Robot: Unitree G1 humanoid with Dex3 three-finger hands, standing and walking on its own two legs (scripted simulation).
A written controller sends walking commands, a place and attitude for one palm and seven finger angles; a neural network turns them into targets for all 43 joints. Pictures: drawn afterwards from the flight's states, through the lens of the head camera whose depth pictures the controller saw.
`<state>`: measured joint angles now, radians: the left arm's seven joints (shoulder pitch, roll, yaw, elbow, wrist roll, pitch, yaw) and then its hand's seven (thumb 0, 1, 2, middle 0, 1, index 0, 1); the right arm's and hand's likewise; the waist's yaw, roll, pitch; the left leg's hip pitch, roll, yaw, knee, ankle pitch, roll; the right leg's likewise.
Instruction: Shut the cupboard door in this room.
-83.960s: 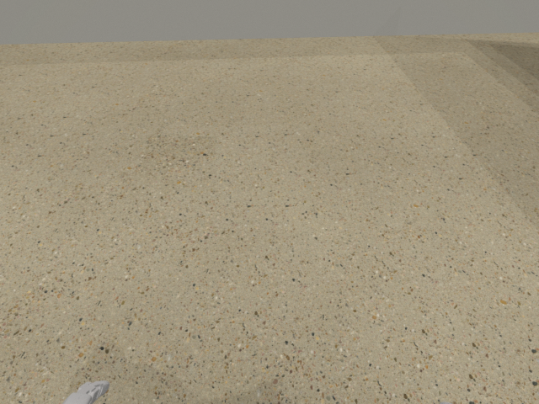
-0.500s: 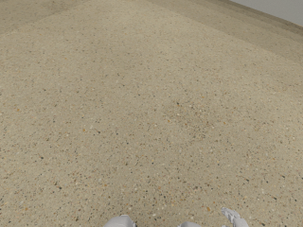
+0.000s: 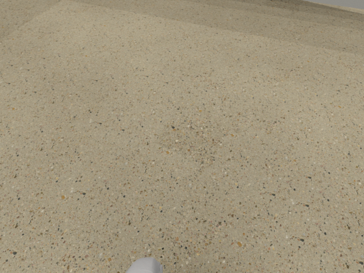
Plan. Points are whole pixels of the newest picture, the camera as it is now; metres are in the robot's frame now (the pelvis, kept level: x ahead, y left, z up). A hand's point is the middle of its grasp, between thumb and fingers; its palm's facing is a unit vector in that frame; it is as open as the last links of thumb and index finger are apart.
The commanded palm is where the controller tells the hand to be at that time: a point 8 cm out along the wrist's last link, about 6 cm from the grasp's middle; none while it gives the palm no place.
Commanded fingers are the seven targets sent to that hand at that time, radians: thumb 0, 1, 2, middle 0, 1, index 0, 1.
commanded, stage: turn to face it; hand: left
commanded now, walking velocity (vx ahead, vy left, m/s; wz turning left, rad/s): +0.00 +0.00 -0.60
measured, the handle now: out of the picture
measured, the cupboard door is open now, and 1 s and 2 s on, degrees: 19 19 19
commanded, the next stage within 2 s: none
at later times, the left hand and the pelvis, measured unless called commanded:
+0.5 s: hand (101, 246) +0.19 +0.22 -0.15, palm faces -0.27 -0.93 -0.26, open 7.4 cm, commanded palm none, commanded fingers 0.00 0.90 0.90 -0.20 -0.30 -0.20 -0.30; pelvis +0.02 +0.04 +0.00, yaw -18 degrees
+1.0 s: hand (128, 243) +0.20 +0.16 -0.18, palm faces -0.52 -0.83 -0.20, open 7.4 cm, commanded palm none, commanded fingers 0.00 0.90 0.90 -0.20 -0.30 -0.20 -0.30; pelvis +0.03 +0.03 -0.01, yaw -35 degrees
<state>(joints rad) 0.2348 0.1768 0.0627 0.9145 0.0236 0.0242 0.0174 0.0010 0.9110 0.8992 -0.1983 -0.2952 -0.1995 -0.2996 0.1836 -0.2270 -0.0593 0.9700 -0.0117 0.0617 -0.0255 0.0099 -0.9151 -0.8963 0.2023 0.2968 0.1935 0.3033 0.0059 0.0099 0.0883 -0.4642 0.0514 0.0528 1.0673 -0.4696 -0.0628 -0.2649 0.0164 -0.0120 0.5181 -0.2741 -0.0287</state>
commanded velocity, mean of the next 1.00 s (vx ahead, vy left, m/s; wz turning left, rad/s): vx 0.00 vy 0.00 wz -0.60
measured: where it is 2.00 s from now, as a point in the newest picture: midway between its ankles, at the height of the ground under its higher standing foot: outside the picture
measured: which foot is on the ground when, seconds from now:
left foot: up 0.00-0.16, down 0.18-0.58, up 0.60-0.92, down 0.94-1.00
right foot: down 0.00-0.18, up 0.20-0.56, down 0.58-0.94, up 0.96-1.00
